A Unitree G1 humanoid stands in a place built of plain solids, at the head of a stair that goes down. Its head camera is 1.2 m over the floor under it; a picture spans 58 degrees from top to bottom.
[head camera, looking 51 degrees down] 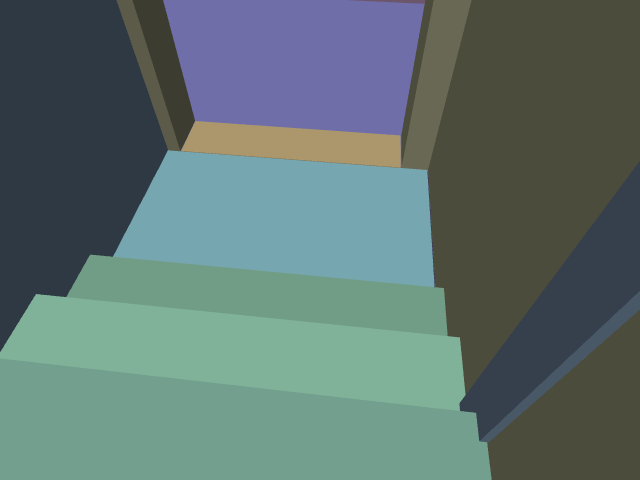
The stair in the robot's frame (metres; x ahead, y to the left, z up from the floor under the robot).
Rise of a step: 0.16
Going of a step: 0.30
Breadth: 1.52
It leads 6 degrees to the right of straight ahead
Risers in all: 3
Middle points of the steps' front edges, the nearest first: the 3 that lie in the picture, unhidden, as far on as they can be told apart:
0.46 0.31 0.00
0.76 0.28 -0.15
1.05 0.25 -0.31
